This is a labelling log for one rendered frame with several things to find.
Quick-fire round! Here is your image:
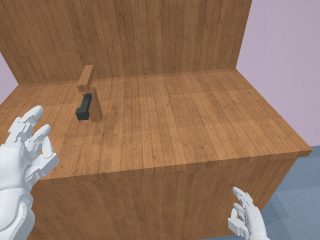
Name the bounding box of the robot left hand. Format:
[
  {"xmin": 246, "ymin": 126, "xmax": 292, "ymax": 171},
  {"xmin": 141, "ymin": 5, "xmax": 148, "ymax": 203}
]
[{"xmin": 0, "ymin": 105, "xmax": 60, "ymax": 193}]

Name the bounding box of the counter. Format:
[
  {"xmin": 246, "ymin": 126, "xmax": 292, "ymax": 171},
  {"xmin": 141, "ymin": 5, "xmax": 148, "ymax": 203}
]
[{"xmin": 0, "ymin": 0, "xmax": 313, "ymax": 240}]

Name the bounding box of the left robot forearm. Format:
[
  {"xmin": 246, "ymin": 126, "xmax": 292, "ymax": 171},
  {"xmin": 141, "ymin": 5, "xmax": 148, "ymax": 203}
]
[{"xmin": 0, "ymin": 187, "xmax": 35, "ymax": 240}]

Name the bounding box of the robot right hand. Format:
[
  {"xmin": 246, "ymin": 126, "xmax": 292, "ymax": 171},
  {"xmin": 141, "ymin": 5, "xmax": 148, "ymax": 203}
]
[{"xmin": 228, "ymin": 187, "xmax": 267, "ymax": 240}]

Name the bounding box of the tap lever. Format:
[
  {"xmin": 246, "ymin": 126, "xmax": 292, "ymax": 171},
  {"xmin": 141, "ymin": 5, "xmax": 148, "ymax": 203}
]
[{"xmin": 75, "ymin": 93, "xmax": 92, "ymax": 121}]

